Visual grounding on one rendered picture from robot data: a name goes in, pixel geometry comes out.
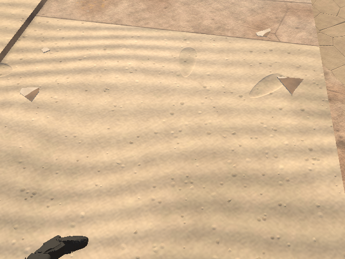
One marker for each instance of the robot left hand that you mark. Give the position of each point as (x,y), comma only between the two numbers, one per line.
(59,246)

